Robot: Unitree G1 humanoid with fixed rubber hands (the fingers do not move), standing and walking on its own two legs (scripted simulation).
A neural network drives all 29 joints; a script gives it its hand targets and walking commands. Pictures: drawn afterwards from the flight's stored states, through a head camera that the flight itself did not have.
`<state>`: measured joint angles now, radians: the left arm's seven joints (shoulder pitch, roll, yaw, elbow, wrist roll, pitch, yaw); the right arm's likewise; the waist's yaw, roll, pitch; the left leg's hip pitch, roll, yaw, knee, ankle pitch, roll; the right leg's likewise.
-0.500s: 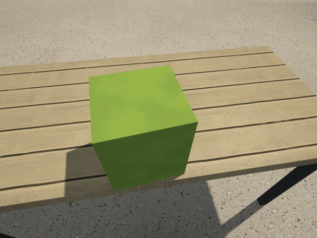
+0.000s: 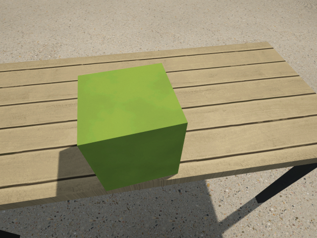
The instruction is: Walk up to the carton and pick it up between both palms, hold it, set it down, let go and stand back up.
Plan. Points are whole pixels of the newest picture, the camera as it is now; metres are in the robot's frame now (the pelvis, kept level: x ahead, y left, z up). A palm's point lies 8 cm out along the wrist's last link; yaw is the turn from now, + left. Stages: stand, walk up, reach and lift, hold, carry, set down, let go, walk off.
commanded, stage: walk up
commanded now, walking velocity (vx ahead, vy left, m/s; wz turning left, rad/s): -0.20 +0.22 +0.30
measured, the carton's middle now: (132, 129) +0.36 +0.09 +0.05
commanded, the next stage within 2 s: none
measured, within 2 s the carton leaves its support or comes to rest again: neither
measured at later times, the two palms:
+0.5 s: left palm out of the picture -0.05 +0.37 -0.17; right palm out of the picture +0.03 -0.11 -0.12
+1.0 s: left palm out of the picture -0.02 +0.25 -0.11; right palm out of the picture +0.01 -0.23 -0.16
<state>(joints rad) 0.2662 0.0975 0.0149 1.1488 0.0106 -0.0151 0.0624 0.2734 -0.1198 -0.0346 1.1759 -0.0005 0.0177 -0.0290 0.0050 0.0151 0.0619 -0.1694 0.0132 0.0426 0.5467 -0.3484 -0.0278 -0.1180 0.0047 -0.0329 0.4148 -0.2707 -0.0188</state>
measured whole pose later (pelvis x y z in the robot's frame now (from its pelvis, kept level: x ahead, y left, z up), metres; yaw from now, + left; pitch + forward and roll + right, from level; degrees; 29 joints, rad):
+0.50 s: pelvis -0.05 +0.11 -0.01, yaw +10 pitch +0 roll -3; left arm 0.21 0.29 0.10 1.00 0.03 0.07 0.00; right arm 0.24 -0.12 -0.03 1.00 -0.03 0.02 0.00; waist 0.00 -0.09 0.05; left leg -0.26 0.09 -0.01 0.57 -0.30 -0.04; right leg -0.47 -0.05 -0.04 1.10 -0.39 0.05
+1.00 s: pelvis -0.02 +0.02 +0.00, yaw +10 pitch +0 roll +1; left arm 0.24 0.12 0.03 1.00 0.01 -0.01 0.01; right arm 0.27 -0.25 -0.09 1.09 -0.01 0.07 -0.02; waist -0.03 0.10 0.05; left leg -0.32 0.04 -0.06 0.80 -0.41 0.01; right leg -0.17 -0.01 -0.07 0.41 -0.23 -0.03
